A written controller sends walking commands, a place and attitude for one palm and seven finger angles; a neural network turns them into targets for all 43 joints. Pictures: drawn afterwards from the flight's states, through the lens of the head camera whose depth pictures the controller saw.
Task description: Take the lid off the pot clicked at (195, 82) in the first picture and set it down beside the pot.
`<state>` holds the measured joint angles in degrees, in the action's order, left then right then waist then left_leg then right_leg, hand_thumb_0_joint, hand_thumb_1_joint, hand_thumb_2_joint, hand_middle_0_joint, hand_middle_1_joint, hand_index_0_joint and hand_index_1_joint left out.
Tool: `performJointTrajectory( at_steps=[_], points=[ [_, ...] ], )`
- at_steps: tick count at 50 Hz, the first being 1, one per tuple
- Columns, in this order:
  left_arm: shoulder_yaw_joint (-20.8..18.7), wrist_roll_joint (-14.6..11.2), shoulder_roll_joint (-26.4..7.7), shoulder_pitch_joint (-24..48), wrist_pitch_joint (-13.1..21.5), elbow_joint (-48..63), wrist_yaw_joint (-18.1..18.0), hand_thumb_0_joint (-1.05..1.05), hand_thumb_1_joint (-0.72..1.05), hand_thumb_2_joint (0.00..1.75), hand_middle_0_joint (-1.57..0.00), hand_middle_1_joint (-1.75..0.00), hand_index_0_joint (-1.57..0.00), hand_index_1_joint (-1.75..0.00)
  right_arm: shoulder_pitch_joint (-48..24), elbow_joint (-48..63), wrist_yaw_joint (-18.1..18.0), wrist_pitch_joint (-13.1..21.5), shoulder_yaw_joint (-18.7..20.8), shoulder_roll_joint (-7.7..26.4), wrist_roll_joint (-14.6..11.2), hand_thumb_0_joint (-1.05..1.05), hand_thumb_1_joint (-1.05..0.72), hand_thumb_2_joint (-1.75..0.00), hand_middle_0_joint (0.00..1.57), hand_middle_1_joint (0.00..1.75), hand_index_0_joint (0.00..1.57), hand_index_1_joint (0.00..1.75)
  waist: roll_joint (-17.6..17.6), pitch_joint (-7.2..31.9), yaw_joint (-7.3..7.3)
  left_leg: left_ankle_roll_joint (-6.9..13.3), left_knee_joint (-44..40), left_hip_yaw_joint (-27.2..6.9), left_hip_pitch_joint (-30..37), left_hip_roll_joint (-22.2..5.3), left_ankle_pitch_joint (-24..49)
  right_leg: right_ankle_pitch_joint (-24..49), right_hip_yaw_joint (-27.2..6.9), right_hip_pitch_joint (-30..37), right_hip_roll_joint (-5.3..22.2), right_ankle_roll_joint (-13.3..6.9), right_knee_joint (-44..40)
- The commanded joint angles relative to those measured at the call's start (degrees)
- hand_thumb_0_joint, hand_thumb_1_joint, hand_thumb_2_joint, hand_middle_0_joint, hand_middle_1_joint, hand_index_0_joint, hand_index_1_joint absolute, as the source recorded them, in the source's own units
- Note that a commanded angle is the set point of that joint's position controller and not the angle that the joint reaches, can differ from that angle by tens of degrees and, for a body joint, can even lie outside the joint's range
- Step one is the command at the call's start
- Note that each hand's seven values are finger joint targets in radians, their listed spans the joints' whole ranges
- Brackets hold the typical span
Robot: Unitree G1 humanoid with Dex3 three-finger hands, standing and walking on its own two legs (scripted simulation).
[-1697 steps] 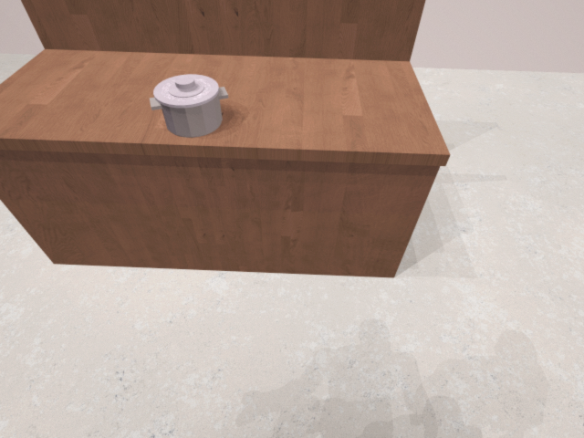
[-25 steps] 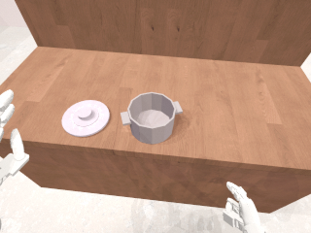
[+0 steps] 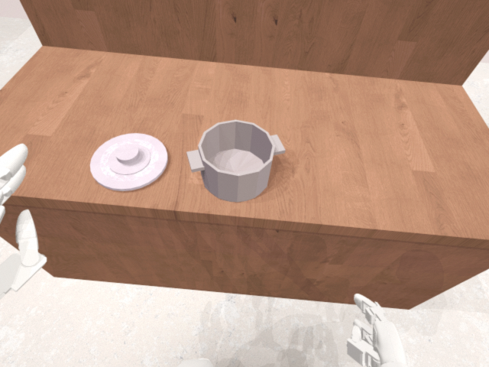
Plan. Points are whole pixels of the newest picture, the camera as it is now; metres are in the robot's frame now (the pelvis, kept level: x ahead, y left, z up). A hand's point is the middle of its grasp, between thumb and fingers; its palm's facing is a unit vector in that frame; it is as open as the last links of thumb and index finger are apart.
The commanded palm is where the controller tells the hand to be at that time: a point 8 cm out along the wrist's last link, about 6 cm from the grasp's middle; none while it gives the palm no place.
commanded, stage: step back with the hand held close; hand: left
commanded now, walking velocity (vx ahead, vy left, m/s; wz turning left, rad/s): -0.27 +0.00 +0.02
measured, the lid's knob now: (127, 153) +0.55 +0.31 -0.06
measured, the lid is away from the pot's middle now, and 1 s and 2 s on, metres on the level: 0.26 0.26 0.26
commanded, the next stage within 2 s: stop stepping back and stand still in 1.04 s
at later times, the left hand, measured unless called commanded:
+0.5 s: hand (59, 303) +0.16 +0.20 +0.17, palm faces +0.28 -0.84 -0.47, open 7.4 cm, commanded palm +0.09 +0.25 +0.19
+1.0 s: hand out of the picture +0.07 +0.21 +0.19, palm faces +0.34 -0.83 -0.44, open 7.4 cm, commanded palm +0.00 +0.26 +0.19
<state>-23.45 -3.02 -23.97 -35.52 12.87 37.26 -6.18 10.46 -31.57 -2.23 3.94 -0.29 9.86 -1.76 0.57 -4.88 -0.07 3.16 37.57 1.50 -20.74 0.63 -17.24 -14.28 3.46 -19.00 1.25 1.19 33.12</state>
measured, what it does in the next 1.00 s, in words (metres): walks backwards: right foot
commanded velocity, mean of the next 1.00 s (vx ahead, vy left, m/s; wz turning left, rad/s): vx -0.39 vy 0.00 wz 0.00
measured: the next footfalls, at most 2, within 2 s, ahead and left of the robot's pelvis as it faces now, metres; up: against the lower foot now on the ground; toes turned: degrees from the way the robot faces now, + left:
right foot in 0.76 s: +0.00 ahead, -0.15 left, +0.00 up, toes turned -3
left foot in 1.02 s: -0.06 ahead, +0.11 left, +0.00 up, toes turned +4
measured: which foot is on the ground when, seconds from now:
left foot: down 0.00-0.86, up 0.88-1.00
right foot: down 0.00-0.64, up 0.66-0.74, down 0.76-1.00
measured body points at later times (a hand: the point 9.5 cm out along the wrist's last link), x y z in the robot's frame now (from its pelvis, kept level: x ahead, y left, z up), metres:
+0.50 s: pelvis -0.05 -0.03 +0.00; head -0.01 +0.00 +0.44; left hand +0.14 +0.24 +0.20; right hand +0.13 -0.26 -0.07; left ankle +0.01 +0.08 -0.71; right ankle +0.02 -0.14 -0.73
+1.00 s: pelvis -0.12 -0.02 +0.00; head -0.10 +0.01 +0.45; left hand +0.04 +0.25 +0.21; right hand +0.05 -0.26 -0.07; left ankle -0.10 +0.10 -0.72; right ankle -0.04 -0.15 -0.73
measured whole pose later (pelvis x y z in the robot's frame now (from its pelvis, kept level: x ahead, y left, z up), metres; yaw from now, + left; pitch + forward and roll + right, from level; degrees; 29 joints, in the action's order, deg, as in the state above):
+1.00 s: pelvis -0.12 -0.02 +0.00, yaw +2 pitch +0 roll +0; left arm -23.0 -2.4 -25.1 -34.7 15.9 38.7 -7.2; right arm 10.6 -35.1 -2.0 4.3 1.5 9.4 -0.8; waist 4.6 -2.1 1.8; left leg 0.1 41.1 0.1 -21.8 -1.1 -24.7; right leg -9.7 3.6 -23.5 3.2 0.4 33.2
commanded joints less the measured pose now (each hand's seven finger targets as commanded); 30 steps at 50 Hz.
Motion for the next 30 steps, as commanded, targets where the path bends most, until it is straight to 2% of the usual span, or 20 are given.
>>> performJointTrajectory(
  at_steps=[1,3,4,6,8,11,14,15,17,19,20,21,22,23,24,25,26,28,29,30],
  points=[
    [-6.24,-0.60,-8.54,-0.35,4.06,12.07,-2.21,0.00,0.90,0.90,-0.20,-0.30,-0.20,-0.30,-2.95,9.29,-1.15,2.97,4.13,9.00,0.22,0.00,-0.90,-0.90,0.20,0.30,0.20,0.30,1.59,8.57,1.43,-0.38,-4.31,-7.83,-1.15,-5.38,-6.98,3.33,-12.18,1.44,10.74,-5.67,-8.79],
    [-8.08,-0.20,-10.61,-0.15,4.23,11.74,-3.00,0.00,0.90,0.90,-0.20,-0.30,-0.20,-0.30,-3.43,9.26,-1.52,2.79,4.19,9.03,0.30,0.00,-0.90,-0.90,0.20,0.30,0.20,0.30,0.92,7.66,1.44,-0.15,-6.09,-8.77,-2.05,-5.90,-9.20,-1.44,-11.85,0.24,9.94,-5.42,-9.52],
    [-6.91,-0.29,-9.15,-0.71,4.50,12.14,-3.00,0.00,0.90,0.90,-0.20,-0.30,-0.20,-0.30,-3.36,9.55,-1.63,2.85,3.86,8.86,0.30,0.00,-0.90,-0.90,0.20,0.30,0.20,0.30,-0.25,7.95,1.56,0.10,-7.66,-9.28,-2.86,-6.40,-9.51,-2.03,-10.22,1.27,9.06,-4.91,-8.49],
    [-6.98,0.09,-8.93,-0.71,4.95,12.03,-3.21,0.00,0.90,0.90,-0.20,-0.30,-0.20,-0.30,-4.27,9.87,-1.85,3.25,3.72,9.22,0.16,0.00,-0.90,-0.90,0.20,0.30,0.20,0.30,-4.49,7.41,1.26,0.95,-12.93,-11.51,-5.99,-8.95,-9.81,-1.41,-6.49,3.58,5.99,-3.06,-4.47],
    [-8.08,0.62,-10.04,-0.38,5.42,12.82,-3.25,0.00,0.90,0.90,-0.20,-0.30,-0.20,-0.30,-5.21,10.04,-2.01,3.93,3.70,9.50,0.24,0.00,-0.90,-0.90,0.20,0.30,0.20,0.30,-11.26,8.25,0.79,2.12,-18.38,-14.55,-10.79,-12.68,-5.55,1.32,-3.14,9.39,2.75,-1.43,3.12],
    [-7.08,0.26,-8.69,-0.23,5.58,12.91,-2.61,0.00,0.90,0.90,-0.20,-0.30,-0.20,-0.30,-3.65,9.07,-1.63,4.89,3.94,8.86,1.03,0.00,-0.90,-0.90,0.20,0.30,0.20,0.30,-11.13,9.88,0.50,2.81,-17.08,-14.77,-6.82,-15.47,9.71,-4.94,-2.93,7.49,2.22,-0.99,6.63],
    [-6.08,0.02,-8.35,-0.95,5.39,13.09,-2.00,0.00,0.90,0.90,-0.20,-0.30,-0.20,-0.30,-2.78,7.86,-0.94,5.06,4.23,8.75,1.26,0.00,-0.90,-0.90,0.20,0.30,0.20,0.30,-8.44,12.21,0.28,2.63,-11.17,-13.15,2.52,-15.83,27.61,-1.64,-2.87,5.51,2.88,-0.69,0.87],
    [-5.13,0.00,-7.83,0.03,5.24,13.42,-1.65,0.00,0.90,0.90,-0.20,-0.30,-0.20,-0.30,-2.66,7.75,-0.65,4.90,4.26,9.43,1.22,0.00,-0.90,-0.90,0.20,0.30,0.20,0.30,-8.11,12.35,0.51,2.06,-11.11,-12.21,1.26,-15.90,26.63,-0.69,-2.58,6.92,2.95,-0.88,1.43],
    [-5.91,-0.10,-8.32,-0.12,5.15,12.65,-1.45,0.00,0.90,0.90,-0.20,-0.30,-0.20,-0.30,-3.46,8.14,-0.41,4.50,4.35,9.46,1.05,0.00,-0.90,-0.90,0.20,0.30,0.20,0.30,-8.84,11.13,0.18,1.70,-11.68,-11.32,-3.89,-15.57,16.18,-1.19,-2.60,9.25,3.58,-1.29,1.74],
    [-6.73,-0.19,-8.94,-0.49,5.02,12.24,-1.79,0.00,0.90,0.90,-0.20,-0.30,-0.20,-0.30,-3.58,8.82,-0.50,3.92,4.28,9.20,0.53,0.00,-0.90,-0.90,0.20,0.30,0.20,0.30,-5.86,10.50,0.34,0.85,-9.97,-9.38,-9.38,-12.94,2.25,3.22,-3.78,11.14,5.50,-2.58,0.43],
    [-7.42,-0.20,-9.49,0.01,5.20,11.53,-1.96,0.00,0.90,0.90,-0.20,-0.30,-0.20,-0.30,-3.65,9.06,-0.61,3.59,4.30,8.91,0.35,0.00,-0.90,-0.90,0.20,0.30,0.20,0.30,-2.23,9.40,0.49,0.26,-7.80,-7.79,-12.01,-10.57,-7.74,2.61,-6.37,9.90,7.68,-3.48,-2.03],
    [-7.69,-0.31,-10.03,0.11,5.44,10.87,-2.20,0.00,0.90,0.90,-0.20,-0.30,-0.20,-0.30,-3.18,9.25,-0.72,3.30,4.65,8.38,0.12,0.00,-0.90,-0.90,0.20,0.30,0.20,0.30,2.68,8.12,0.93,-0.81,-2.67,-6.03,-10.86,-6.64,-14.86,-2.34,-12.58,4.38,11.20,-5.29,-8.61],
    [-7.36,-0.58,-10.32,0.53,5.43,10.79,-2.56,0.00,0.90,0.90,-0.20,-0.30,-0.20,-0.30,-2.13,8.79,-0.66,2.89,5.04,8.28,0.33,0.00,-0.90,-0.90,0.20,0.30,0.20,0.30,6.41,7.82,1.29,-2.08,5.24,-4.45,-7.24,-3.54,-15.13,-10.16,-19.54,-1.52,16.36,-7.93,-15.99],
    [-8.69,-0.61,-12.06,0.54,5.18,11.31,-3.11,0.00,0.90,0.90,-0.20,-0.30,-0.20,-0.30,-1.04,7.70,-0.42,2.24,5.28,7.94,0.78,0.00,-0.90,-0.90,0.20,0.30,0.20,0.30,8.05,9.80,1.26,-3.04,12.41,-3.02,-3.14,-1.72,-11.33,-10.02,-22.93,-3.50,20.96,-10.66,-19.94],
    [-7.95,-0.48,-11.14,-0.29,4.77,10.89,-3.31,0.00,0.90,0.90,-0.20,-0.30,-0.20,-0.30,-1.55,7.25,-0.05,1.64,4.94,7.10,1.09,0.00,-0.90,-0.90,0.20,0.30,0.20,0.30,9.17,11.45,1.49,-2.86,16.86,-3.13,-1.66,-1.04,-9.50,-2.68,-21.15,-1.73,22.33,-11.45,-19.66],
    [-7.67,-0.50,-10.60,0.18,4.64,11.17,-3.35,0.00,0.90,0.90,-0.20,-0.30,-0.20,-0.30,-2.44,7.19,-0.04,1.31,4.59,6.59,0.85,0.00,-0.90,-0.90,0.20,0.30,0.20,0.30,9.51,11.87,1.73,-2.65,17.57,-3.91,-2.01,-1.63,-10.52,3.20,-18.11,-0.42,22.07,-11.25,-17.78],
    [-7.27,-0.52,-10.19,0.26,4.73,11.63,-3.32,0.00,0.90,0.90,-0.20,-0.30,-0.20,-0.30,-3.29,7.19,-0.32,1.34,4.18,6.37,0.73,0.00,-0.90,-0.90,0.20,0.30,0.20,0.30,8.66,10.99,1.82,-2.40,14.42,-4.75,-1.79,-2.55,-11.32,6.28,-15.36,-0.24,21.01,-10.43,-15.61],
    [-8.18,-0.16,-10.95,-1.06,5.03,10.68,-3.77,0.00,0.90,0.90,-0.20,-0.30,-0.20,-0.30,-4.38,6.83,-0.96,1.48,3.52,6.66,0.78,0.00,-0.90,-0.90,0.20,0.30,0.20,0.30,4.91,9.44,1.84,-2.16,-0.08,-4.17,-0.08,-3.27,-7.41,7.49,-10.00,0.99,16.72,-7.05,-10.87],
    [-6.83,-0.20,-9.36,-1.89,5.32,11.31,-3.62,0.00,0.90,0.90,-0.20,-0.30,-0.20,-0.30,-4.14,6.84,-1.23,1.82,3.70,7.33,0.83,0.00,-0.90,-0.90,0.20,0.30,0.20,0.30,1.46,8.50,2.04,-1.00,-9.46,-6.16,-0.56,-5.12,-5.11,4.99,-7.17,1.97,13.23,-4.91,-6.97],
    [-6.95,0.20,-9.47,-1.60,5.88,12.13,-3.71,0.00,0.90,0.90,-0.20,-0.30,-0.20,-0.30,-4.97,7.49,-1.42,2.52,4.66,8.73,0.70,0.00,-0.90,-0.90,0.20,0.30,0.20,0.30,-5.87,7.70,1.61,1.33,-15.17,-12.11,-4.10,-10.15,-2.98,3.25,-4.70,3.23,8.08,-2.64,-1.26]
  ],
)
